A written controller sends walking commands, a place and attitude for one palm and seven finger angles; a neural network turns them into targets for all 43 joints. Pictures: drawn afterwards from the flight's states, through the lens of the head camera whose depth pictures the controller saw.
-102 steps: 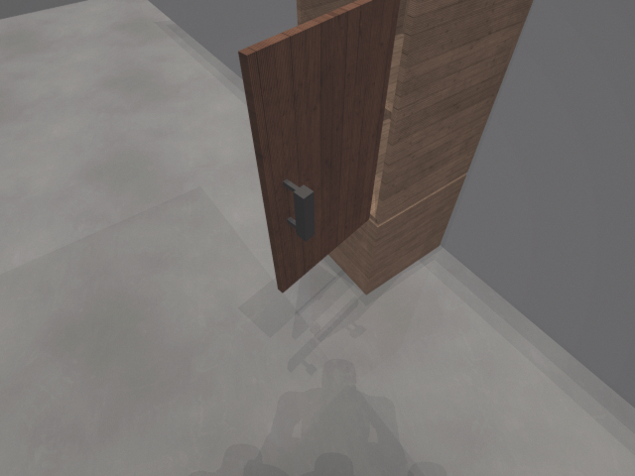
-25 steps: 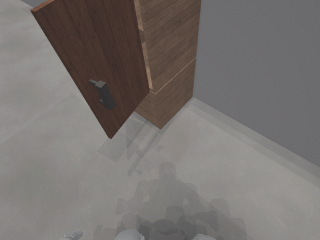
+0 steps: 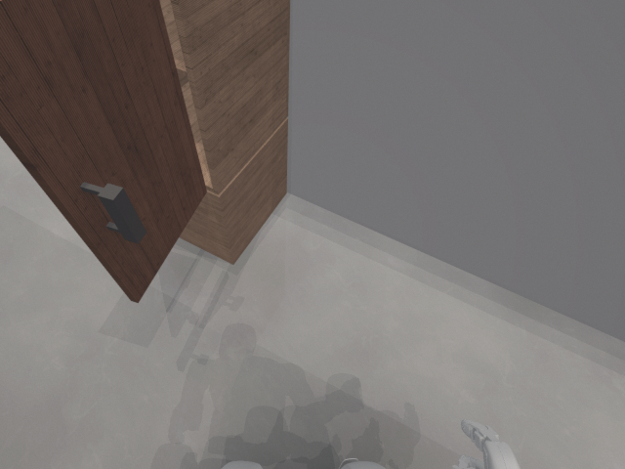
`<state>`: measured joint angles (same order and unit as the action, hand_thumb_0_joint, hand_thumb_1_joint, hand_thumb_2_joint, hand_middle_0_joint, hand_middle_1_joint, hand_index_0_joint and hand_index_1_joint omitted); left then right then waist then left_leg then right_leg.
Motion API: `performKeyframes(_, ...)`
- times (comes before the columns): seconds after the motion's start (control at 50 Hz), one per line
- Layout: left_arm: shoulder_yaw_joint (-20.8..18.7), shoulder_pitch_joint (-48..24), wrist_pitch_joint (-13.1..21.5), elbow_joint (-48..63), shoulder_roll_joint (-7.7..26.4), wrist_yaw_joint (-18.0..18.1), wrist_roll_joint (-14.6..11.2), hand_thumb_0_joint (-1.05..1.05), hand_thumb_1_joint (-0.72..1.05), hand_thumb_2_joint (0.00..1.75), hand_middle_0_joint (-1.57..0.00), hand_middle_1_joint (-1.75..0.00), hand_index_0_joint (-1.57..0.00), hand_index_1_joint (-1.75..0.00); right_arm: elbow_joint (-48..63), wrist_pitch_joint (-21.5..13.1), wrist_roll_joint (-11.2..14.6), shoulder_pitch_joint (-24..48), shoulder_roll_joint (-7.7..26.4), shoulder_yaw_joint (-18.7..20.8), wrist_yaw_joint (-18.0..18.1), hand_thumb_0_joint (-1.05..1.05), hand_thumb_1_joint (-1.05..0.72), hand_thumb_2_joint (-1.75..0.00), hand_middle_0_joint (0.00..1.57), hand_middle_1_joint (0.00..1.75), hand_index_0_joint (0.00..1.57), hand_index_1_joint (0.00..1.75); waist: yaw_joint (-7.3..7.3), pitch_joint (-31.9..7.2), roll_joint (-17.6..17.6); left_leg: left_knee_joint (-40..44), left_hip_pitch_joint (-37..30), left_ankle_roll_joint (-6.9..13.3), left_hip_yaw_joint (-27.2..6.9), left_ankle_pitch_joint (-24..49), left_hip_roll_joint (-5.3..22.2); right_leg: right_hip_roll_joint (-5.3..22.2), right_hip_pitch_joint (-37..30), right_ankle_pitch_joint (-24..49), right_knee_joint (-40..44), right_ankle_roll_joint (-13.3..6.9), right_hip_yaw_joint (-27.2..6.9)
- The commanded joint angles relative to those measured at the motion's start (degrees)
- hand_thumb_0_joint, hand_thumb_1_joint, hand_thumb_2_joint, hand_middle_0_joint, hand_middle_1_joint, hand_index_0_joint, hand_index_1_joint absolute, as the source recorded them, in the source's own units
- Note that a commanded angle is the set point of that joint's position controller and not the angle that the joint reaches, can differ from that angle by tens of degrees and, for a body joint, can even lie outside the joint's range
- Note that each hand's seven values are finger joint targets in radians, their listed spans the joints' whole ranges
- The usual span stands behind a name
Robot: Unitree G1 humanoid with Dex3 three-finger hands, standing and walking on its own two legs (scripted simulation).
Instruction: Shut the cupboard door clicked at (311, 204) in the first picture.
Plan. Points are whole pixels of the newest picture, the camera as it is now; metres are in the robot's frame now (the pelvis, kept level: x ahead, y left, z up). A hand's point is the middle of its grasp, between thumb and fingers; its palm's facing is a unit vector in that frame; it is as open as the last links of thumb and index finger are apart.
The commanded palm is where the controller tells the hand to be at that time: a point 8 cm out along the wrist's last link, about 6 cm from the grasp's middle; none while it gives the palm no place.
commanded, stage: walk around to get in front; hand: left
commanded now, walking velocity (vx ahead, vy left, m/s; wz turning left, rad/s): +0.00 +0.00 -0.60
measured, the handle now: (112, 212) +0.46 +0.38 -0.05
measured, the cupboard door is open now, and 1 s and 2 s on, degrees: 100 100 100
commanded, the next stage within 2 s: none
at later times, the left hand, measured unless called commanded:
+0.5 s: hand (251, 420) +0.19 +0.10 -0.14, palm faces -0.34 -0.89 -0.29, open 7.4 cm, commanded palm none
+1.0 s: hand (248, 411) +0.20 +0.11 -0.16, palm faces -0.52 -0.83 -0.20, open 7.4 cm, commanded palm none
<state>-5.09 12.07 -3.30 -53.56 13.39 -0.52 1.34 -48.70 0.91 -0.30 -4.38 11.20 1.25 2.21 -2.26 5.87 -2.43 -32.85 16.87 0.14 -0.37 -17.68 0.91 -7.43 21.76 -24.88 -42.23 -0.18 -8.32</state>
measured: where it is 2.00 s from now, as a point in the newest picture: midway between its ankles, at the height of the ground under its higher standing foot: outside the picture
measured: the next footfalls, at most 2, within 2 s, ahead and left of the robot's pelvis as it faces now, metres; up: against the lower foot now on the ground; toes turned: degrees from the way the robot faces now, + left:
right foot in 0.36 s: +0.01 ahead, -0.15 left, +0.00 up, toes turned -19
left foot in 0.84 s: +0.11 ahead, +0.05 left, +0.00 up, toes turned -29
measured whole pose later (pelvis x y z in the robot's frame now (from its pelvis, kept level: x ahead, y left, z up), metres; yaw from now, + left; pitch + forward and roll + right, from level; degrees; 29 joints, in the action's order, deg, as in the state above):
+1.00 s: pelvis +0.03 -0.03 +0.01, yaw -36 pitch +2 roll -2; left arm -5.9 10.9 -3.7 -52.8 15.1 -2.1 1.6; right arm -49.3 0.9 -1.4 -10.4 10.6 0.2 2.3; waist -1.8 5.8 -1.7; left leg -28.2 13.0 0.5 5.6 -16.6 4.5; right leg -2.0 29.1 -25.5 -64.9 3.2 -1.3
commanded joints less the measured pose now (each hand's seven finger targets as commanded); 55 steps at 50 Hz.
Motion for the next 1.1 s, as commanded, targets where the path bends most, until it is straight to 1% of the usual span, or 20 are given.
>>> performKeyframes(0.0, -2.35, -1.08, 1.21, 5.10, 6.74, -1.07, 0.66, 0.00, 0.90, 0.90, -0.20, -0.30, -0.20, -0.30, 3.08, -1.15, -1.52, -4.58, 11.45, 2.23, 1.81, 0.00, -0.90, -0.90, 0.20, 0.30, 0.20, 0.30, 1.33, -6.50, 13.27, 14.77, -8.31, 9.51, -14.41, 28.86, 21.22, 6.09, 11.55, -4.48, -27.23, 3.41, 3.02)
performKeyframes(0.06, -1.49, -0.35, 0.73, 4.61, 4.91, -1.68, 0.02, 0.00, 0.90, 0.90, -0.20, -0.30, -0.20, -0.30, 3.06, -1.34, -1.39, -5.27, 10.29, 1.75, 1.48, 0.00, -0.90, -0.90, 0.20, 0.30, 0.20, 0.30, 0.87, -7.57, 11.62, 11.59, -11.37, 6.74, -2.84, 35.78, 15.92, 7.27, 11.87, 0.26, -28.59, 4.08, 6.41)
performKeyframes(0.24, 0.38, -8.48, 1.28, 6.63, 3.68, -2.21, -0.19, 0.00, 0.90, 0.90, -0.20, -0.30, -0.20, -0.30, -1.10, -0.69, -1.60, -13.54, 13.61, 3.57, 0.15, 0.00, -0.90, -0.90, 0.20, 0.30, 0.20, 0.30, 5.10, -7.57, 17.09, 6.69, -14.67, 5.71, 3.81, 38.64, 17.65, 7.40, 2.10, -0.53, -0.79, 2.11, 14.21)
performKeyframes(0.3, -0.24, -2.40, 1.81, 4.73, 5.77, -1.92, -0.24, 0.00, 0.90, 0.90, -0.20, -0.30, -0.20, -0.30, -0.71, -0.59, -0.99, -11.55, 14.37, 3.98, -0.16, 0.00, -0.90, -0.90, 0.20, 0.30, 0.20, 0.30, 0.90, -9.84, 12.45, -2.04, -7.85, 1.62, 6.93, 32.80, 16.49, 6.83, -12.78, 13.54, 14.98, -0.07, 14.38)
performKeyframes(0.32, -1.11, 3.14, 2.42, 3.09, 10.54, -1.18, 0.17, 0.00, 0.90, 0.90, -0.20, -0.30, -0.20, -0.30, 0.20, -0.53, -0.21, -11.39, 12.33, 3.69, -0.57, 0.00, -0.90, -0.90, 0.20, 0.30, 0.20, 0.30, -1.58, -13.61, 1.71, -12.70, 2.28, -1.85, 10.91, 21.28, 13.33, 14.83, -26.50, 30.10, 18.52, -3.05, 5.42)
performKeyframes(0.34, -2.81, 7.83, 2.87, 1.78, 17.61, -0.05, 0.38, 0.00, 0.90, 0.90, -0.20, -0.30, -0.20, -0.30, 3.51, -0.38, -0.07, -7.84, 7.02, 2.21, -0.85, 0.00, -0.90, -0.90, 0.20, 0.30, 0.20, 0.30, -3.94, -14.65, -16.71, -29.60, 17.56, -4.77, 11.89, -18.53, 3.96, 30.46, -32.18, 55.61, 18.88, -9.94, -15.34)
performKeyframes(0.36, -2.51, 8.47, 2.55, 1.41, 17.03, 0.89, -0.59, 0.00, 0.90, 0.90, -0.20, -0.30, -0.20, -0.30, 3.20, 0.51, -0.07, -6.82, 9.01, 2.30, 0.14, 0.00, -0.90, -0.90, 0.20, 0.30, 0.20, 0.30, -4.16, -14.58, -13.16, -34.85, 18.17, -4.15, 1.77, -20.88, 5.04, 31.13, -28.59, 57.75, 17.71, -13.60, -13.19)
performKeyframes(0.4, -1.70, 0.91, 1.92, 3.81, 12.30, 1.63, -0.43, 0.00, 0.90, 0.90, -0.20, -0.30, -0.20, -0.30, 1.43, 1.17, -0.17, -6.12, 8.70, 2.53, 0.23, 0.00, -0.90, -0.90, 0.20, 0.30, 0.20, 0.30, -0.87, -8.60, -11.84, -36.54, 19.06, -4.58, 0.33, -12.36, 6.94, 23.88, -21.10, 44.17, 19.31, -11.82, -8.76)
performKeyframes(0.44, -1.00, -2.98, 2.13, 5.18, 10.03, 1.88, -0.51, 0.00, 0.90, 0.90, -0.20, -0.30, -0.20, -0.30, 0.17, 1.54, -0.47, -7.07, 8.47, 2.71, -0.38, 0.00, -0.90, -0.90, 0.20, 0.30, 0.20, 0.30, 1.19, -8.28, -9.00, -34.82, 15.87, -5.27, 0.26, -6.56, 6.31, 20.24, -17.29, 42.22, 19.48, -9.80, -4.42)
performKeyframes(0.5, -0.83, -2.66, 2.65, 5.82, 10.05, 1.65, -0.44, 0.00, 0.90, 0.90, -0.20, -0.30, -0.20, -0.30, -0.57, 1.94, -0.47, -7.55, 7.50, 2.72, -0.65, 0.00, -0.90, -0.90, 0.20, 0.30, 0.20, 0.30, 2.12, -7.93, -3.67, -31.07, 13.38, -5.71, 0.82, -4.26, 4.61, 19.08, -14.27, 39.55, 20.62, -9.83, -4.96)
performKeyframes(0.6, -1.18, -1.47, 2.57, 5.94, 10.16, 1.19, -0.11, 0.00, 0.90, 0.90, -0.20, -0.30, -0.20, -0.30, 0.78, 1.72, -0.42, -4.67, 7.27, 3.03, -0.58, 0.00, -0.90, -0.90, 0.20, 0.30, 0.20, 0.30, 1.38, -5.87, -4.24, -25.25, 12.66, -5.40, 0.07, -4.51, 3.11, 18.73, -11.79, 29.79, 22.80, -10.92, -10.23)
performKeyframes(0.68, -1.82, -0.40, 2.53, 5.86, 10.37, 1.22, 0.19, 0.00, 0.90, 0.90, -0.20, -0.30, -0.20, -0.30, 2.31, 0.75, -0.01, -2.79, 6.51, 2.86, -0.31, 0.00, -0.90, -0.90, 0.20, 0.30, 0.20, 0.30, 0.72, -7.76, -4.93, -15.96, 10.16, -4.61, -0.13, -7.15, 1.60, 18.63, -14.03, 34.85, 20.38, -11.95, -14.11)
performKeyframes(0.76, -2.04, -2.87, 2.07, 6.21, 9.99, 1.24, -0.15, 0.00, 0.90, 0.90, -0.20, -0.30, -0.20, -0.30, 1.22, -0.08, 0.45, -7.98, 6.53, 2.77, 0.26, 0.00, -0.90, -0.90, 0.20, 0.30, 0.20, 0.30, 3.48, -9.58, -4.06, 0.44, -2.00, -3.46, -0.22, -0.65, 0.18, 15.97, -8.45, 35.01, 16.18, -8.86, -15.64)
performKeyframes(0.78, -1.75, -4.42, 1.90, 6.62, 9.09, 1.17, -0.47, 0.00, 0.90, 0.90, -0.20, -0.30, -0.20, -0.30, 0.17, -0.59, 0.43, -11.13, 7.33, 2.91, 0.47, 0.00, -0.90, -0.90, 0.20, 0.30, 0.20, 0.30, 5.28, -10.90, -2.53, 8.49, -10.24, -2.98, -0.19, 4.61, 1.83, 13.44, -3.51, 30.05, 13.46, -6.06, -13.17)
performKeyframes(0.8, -1.17, -3.41, 1.72, 7.32, 5.80, 0.81, -1.07, 0.00, 0.90, 0.90, -0.20, -0.30, -0.20, -0.30, 0.12, -1.26, -0.23, -12.33, 11.68, 3.49, 0.74, 0.00, -0.90, -0.90, 0.20, 0.30, 0.20, 0.30, 5.43, -11.74, 8.88, 16.16, -17.33, 0.31, -11.18, 4.95, 12.44, 6.24, 5.88, 14.33, 6.25, -2.57, -7.07)
performKeyframes(0.82, -0.76, -3.15, 1.78, 8.37, 4.22, 0.06, -1.01, 0.00, 0.90, 0.90, -0.20, -0.30, -0.20, -0.30, 0.96, -1.20, -0.86, -12.97, 16.21, 4.29, 0.92, 0.00, -0.90, -0.90, 0.20, 0.30, 0.20, 0.30, 5.09, -10.33, 20.91, 18.82, -17.94, 6.51, -23.54, 13.39, 26.25, 1.73, 12.90, -10.16, -7.94, 0.91, 3.09)
performKeyframes(0.84, -0.98, -4.10, 1.79, 8.16, 6.48, -0.16, -0.22, 0.00, 0.90, 0.90, -0.20, -0.30, -0.20, -0.30, 1.67, -0.82, -1.09, -12.11, 15.62, 3.76, 0.98, 0.00, -0.90, -0.90, 0.20, 0.30, 0.20, 0.30, 5.11, -8.67, 15.14, 16.60, -13.01, 9.91, -21.76, 18.73, 28.70, 5.72, 11.46, -10.07, -17.30, 1.46, 2.67)
performKeyframes(0.86, -1.63, -2.89, 1.42, 7.09, 6.93, -0.60, 0.36, 0.00, 0.90, 0.90, -0.20, -0.30, -0.20, -0.30, 2.21, -1.04, -1.46, -9.50, 12.77, 2.88, 1.25, 0.00, -0.90, -0.90, 0.20, 0.30, 0.20, 0.30, 3.28, -7.40, 11.68, 17.23, -9.77, 9.57, -17.34, 21.94, 25.39, 6.31, 11.32, -6.55, -22.37, 2.45, 2.80)
performKeyframes(0.94, -1.51, -0.97, 0.74, 5.06, 4.79, -1.76, -0.01, 0.00, 0.90, 0.90, -0.20, -0.30, -0.20, -0.30, 3.20, -1.32, -1.35, -6.27, 10.51, 2.08, 1.29, 0.00, -0.90, -0.90, 0.20, 0.30, 0.20, 0.30, 1.14, -6.91, 11.89, 12.41, -11.04, 6.16, -0.72, 32.58, 16.94, 8.21, 11.55, 0.14, -27.03, 3.82, 7.08)
performKeyframes(1.08, -0.10, -7.25, 0.79, 6.61, 2.82, -2.25, -0.13, 0.00, 0.90, 0.90, -0.20, -0.30, -0.20, -0.30, -0.07, -0.85, -1.54, -12.69, 12.24, 3.39, 0.31, 0.00, -0.90, -0.90, 0.20, 0.30, 0.20, 0.30, 4.86, -6.77, 14.86, 9.16, -14.58, 5.99, 5.51, 35.13, 17.65, 8.93, 6.67, -0.04, -8.06, 3.25, 13.17)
